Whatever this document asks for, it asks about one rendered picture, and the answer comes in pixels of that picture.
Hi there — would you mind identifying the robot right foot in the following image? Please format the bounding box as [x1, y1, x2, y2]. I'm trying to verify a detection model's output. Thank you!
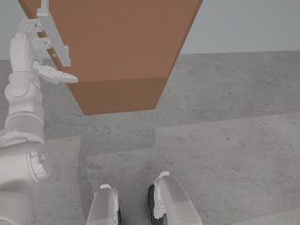
[147, 184, 163, 225]

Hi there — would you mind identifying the left robot forearm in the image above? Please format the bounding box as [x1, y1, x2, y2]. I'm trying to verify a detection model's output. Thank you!
[0, 71, 45, 148]

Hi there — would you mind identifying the robot left thigh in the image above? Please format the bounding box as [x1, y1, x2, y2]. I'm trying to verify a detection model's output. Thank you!
[86, 187, 119, 225]

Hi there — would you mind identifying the left robot upper arm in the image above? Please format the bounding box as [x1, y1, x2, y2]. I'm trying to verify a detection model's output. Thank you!
[0, 140, 53, 225]

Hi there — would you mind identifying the handle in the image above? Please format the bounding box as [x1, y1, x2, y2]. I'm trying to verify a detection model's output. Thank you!
[37, 0, 71, 67]

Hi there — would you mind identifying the cupboard door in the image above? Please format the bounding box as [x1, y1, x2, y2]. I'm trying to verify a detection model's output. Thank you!
[24, 0, 199, 83]

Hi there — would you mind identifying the left robot hand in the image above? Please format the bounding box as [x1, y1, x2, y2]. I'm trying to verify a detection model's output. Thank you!
[9, 17, 79, 84]

